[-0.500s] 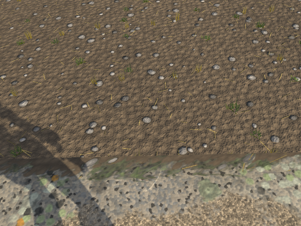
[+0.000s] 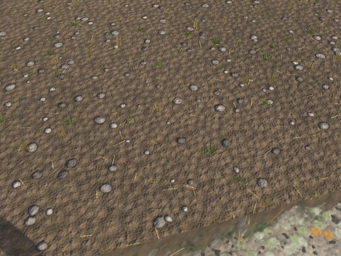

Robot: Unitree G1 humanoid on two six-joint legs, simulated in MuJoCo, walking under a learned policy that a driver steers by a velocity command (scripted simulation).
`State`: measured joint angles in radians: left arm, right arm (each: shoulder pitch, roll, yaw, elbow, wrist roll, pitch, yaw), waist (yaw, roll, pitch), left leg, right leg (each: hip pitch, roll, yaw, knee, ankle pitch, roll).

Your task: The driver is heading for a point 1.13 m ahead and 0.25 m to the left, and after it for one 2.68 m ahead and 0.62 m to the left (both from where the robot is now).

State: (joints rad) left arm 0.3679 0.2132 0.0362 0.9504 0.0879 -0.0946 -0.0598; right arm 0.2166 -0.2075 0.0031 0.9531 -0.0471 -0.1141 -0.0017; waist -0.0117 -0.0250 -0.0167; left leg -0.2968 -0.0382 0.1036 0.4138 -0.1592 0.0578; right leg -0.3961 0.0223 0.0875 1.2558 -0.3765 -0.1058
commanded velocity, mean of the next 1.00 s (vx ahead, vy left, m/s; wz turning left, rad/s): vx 0.50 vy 0.00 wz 0.23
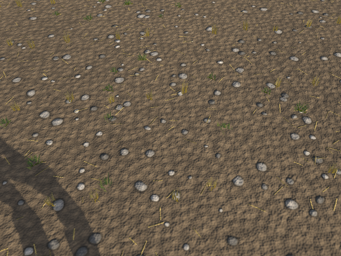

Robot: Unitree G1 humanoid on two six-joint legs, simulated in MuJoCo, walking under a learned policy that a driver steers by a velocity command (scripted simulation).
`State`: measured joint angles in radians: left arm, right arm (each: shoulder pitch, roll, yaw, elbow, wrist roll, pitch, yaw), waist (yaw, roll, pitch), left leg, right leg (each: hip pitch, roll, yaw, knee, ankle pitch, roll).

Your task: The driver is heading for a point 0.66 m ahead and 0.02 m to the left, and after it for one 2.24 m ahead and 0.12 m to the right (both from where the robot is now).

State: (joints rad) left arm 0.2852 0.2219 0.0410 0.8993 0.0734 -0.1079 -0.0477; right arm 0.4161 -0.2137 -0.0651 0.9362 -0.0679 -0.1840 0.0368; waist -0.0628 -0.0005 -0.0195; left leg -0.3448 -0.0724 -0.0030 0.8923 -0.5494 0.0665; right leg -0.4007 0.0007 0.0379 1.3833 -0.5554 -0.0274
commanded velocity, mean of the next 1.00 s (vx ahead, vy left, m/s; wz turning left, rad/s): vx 0.50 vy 0.00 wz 0.16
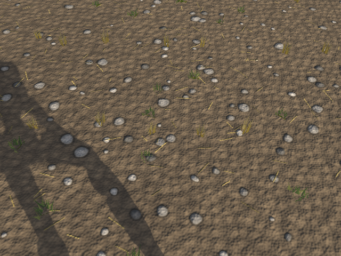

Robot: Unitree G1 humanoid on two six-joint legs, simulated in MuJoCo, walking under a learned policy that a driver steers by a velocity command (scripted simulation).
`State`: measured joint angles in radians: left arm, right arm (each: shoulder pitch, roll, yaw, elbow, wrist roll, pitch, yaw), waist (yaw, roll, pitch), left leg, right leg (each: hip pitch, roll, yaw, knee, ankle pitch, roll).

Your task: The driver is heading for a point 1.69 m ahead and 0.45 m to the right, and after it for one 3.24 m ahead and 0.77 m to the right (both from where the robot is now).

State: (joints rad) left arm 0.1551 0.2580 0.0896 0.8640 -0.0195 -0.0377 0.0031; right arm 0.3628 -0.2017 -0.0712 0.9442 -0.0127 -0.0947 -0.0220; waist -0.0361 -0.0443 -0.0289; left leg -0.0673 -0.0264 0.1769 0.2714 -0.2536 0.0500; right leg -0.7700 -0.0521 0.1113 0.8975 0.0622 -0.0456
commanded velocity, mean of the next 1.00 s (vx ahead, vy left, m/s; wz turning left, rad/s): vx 0.50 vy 0.00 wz -0.45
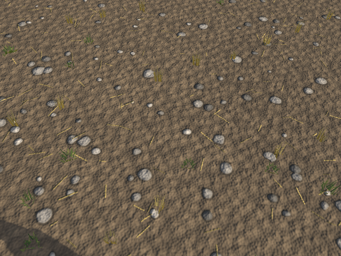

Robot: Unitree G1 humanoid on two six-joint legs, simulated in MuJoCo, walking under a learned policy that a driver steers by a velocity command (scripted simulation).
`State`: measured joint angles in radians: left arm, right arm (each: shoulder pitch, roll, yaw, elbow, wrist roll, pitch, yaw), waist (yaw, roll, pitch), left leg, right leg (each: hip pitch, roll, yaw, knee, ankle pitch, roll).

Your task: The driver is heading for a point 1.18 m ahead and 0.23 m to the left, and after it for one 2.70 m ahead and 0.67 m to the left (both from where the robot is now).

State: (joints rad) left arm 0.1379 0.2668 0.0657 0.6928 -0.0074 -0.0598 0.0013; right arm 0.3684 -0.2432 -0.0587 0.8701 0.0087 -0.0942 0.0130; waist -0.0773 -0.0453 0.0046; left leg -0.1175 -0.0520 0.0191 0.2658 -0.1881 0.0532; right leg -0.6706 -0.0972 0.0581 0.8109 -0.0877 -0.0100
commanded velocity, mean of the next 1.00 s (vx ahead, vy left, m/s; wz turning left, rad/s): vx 0.50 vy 0.00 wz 0.27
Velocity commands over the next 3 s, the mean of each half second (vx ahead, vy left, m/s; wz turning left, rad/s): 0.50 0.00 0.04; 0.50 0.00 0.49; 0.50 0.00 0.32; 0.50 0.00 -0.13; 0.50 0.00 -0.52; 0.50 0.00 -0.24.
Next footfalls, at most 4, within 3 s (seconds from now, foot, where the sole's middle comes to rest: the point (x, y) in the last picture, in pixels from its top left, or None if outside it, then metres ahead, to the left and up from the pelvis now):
0.20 right None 0.27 -0.15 -0.79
0.76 left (131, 242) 0.55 0.12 -0.79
1.24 right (151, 170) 0.87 0.02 -0.79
1.74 left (76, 154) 0.98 0.37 -0.79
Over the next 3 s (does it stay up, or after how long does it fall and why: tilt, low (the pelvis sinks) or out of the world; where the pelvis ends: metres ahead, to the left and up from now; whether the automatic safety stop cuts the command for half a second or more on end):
stays up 1.56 0.39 0.00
